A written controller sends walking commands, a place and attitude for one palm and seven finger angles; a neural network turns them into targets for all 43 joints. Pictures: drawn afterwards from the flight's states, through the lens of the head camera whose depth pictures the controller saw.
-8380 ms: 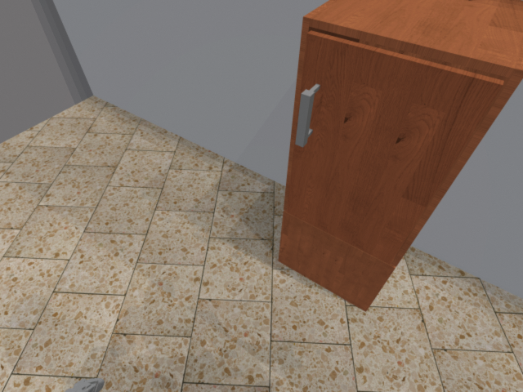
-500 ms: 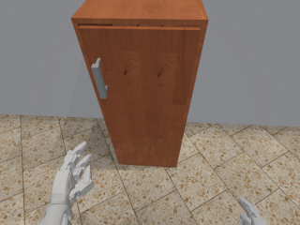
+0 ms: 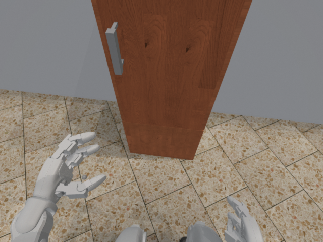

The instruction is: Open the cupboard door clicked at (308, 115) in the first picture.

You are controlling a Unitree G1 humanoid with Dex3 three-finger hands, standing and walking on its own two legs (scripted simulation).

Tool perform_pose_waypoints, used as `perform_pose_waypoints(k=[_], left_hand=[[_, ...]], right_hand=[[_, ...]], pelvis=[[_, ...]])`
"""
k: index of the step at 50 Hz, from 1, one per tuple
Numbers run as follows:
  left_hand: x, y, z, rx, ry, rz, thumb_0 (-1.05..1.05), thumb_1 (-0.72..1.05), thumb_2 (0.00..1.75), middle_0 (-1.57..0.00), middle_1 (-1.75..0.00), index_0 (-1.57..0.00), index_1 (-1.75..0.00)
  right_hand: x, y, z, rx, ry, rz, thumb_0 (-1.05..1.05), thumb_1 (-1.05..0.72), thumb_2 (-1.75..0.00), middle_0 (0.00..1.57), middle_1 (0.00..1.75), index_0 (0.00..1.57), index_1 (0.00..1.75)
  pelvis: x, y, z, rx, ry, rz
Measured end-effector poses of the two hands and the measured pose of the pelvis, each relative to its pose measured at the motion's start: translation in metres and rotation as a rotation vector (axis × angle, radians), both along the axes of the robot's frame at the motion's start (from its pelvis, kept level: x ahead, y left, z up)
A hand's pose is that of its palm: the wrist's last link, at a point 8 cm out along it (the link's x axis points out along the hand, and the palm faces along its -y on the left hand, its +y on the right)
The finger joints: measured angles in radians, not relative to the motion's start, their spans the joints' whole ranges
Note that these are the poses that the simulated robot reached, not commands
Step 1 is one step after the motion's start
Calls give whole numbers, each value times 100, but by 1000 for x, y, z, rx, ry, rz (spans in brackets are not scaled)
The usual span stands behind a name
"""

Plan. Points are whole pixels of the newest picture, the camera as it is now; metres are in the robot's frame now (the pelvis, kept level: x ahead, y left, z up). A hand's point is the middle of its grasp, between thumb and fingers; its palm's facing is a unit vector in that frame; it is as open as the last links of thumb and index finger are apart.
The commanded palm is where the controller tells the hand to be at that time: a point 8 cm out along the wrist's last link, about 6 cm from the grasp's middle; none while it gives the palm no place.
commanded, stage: raise the hand with hooked fingers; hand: left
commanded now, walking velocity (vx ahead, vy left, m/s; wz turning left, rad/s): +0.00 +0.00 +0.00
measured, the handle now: (117, 49) +0.61 +0.18 +0.11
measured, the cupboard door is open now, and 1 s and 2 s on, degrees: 0 0 0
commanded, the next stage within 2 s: move the hooked fingers beside the handle in 1.36 s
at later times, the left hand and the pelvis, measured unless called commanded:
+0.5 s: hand (55, 149) +0.29 +0.25 +0.10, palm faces -0.02 -1.00 -0.07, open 13.3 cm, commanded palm +0.26 +0.30 +0.11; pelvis +0.02 +0.01 +0.03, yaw +0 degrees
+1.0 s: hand (37, 119) +0.33 +0.28 +0.14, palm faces -0.04 -1.00 -0.05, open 14.0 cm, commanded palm +0.29 +0.33 +0.14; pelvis +0.03 +0.01 +0.05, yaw -1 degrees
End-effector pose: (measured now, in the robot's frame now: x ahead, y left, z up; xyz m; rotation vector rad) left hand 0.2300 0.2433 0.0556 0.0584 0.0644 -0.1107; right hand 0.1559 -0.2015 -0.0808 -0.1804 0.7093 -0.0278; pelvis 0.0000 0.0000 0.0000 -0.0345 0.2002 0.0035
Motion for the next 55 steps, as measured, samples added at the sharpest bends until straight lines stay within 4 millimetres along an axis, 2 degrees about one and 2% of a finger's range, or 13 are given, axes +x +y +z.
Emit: perform_pose_waypoints(k=[4, 7, 11, 15, 19, 24, 31, 37, 46, 55], left_hand=[[9, 8, 10, -5, 22, 27, 1, 14, 57, -26, -78, -26, -78], [10, 16, 18, 7, -4, 53, 1, 7, 54, -26, -83, -26, -83], [12, 24, 22, 18, -26, 65, 0, -2, 50, -27, -89, -27, -89], [16, 33, 24, 20, -29, 64, 0, -11, 46, -27, -95, -28, -95], [23, 42, 32, 17, -45, 71, 0, -21, 42, -28, -101, -29, -101], [34, 56, 42, 11, -53, 84, 0, -32, 37, -29, -108, -29, -108], [48, 71, 57, 8, -48, 86, -1, -44, 32, -30, -116, -30, -116], [60, 84, 69, 3, -51, 93, -1, -48, 31, -30, -118, -30, -119], [77, 95, 86, 1, -67, 85, -1, -50, 30, -30, -119, -31, -120], [78, 85, 78, -17, -43, 65, -1, -50, 30, -30, -119, -30, -120]], right_hand=[[-23, -11, 8, -21, 28, -67, 2, -90, -90, 21, 30, 20, 30], [-30, -24, 16, -59, 29, -91, 2, -90, -90, 21, 30, 20, 30], [-27, -40, 27, -116, 15, -97, 2, -90, -90, 20, 30, 20, 30], [-13, -48, 39, -154, -20, -93, 2, -90, -90, 20, 30, 20, 30], [6, -45, 50, -162, -66, -75, 2, -90, -90, 20, 30, 20, 30], [26, -32, 57, -138, -102, -41, 2, -90, -90, 20, 30, 20, 30], [36, -15, 57, -97, -100, -8, 2, -90, -90, 20, 30, 20, 30], [29, -13, 53, -91, -59, -6, 2, -90, -90, 20, 30, 20, 30], [7, -30, 51, -119, 1, -49, 2, -90, -90, 20, 30, 20, 30], [-6, -45, 55, -137, 12, -77, 2, -90, -90, 20, 30, 20, 30]], pelvis=[[5, 5, 10, 8, -8, -16], [8, 8, 15, 12, -14, -21], [11, 11, 18, 11, -21, -20], [14, 12, 21, 8, -32, -18], [18, 13, 25, 4, -47, -14], [22, 13, 30, 1, -64, -8], [27, 14, 36, 0, -77, -7], [28, 14, 40, 2, -85, -9], [27, 12, 45, 8, -95, -17], [24, 9, 46, 15, -94, -30]])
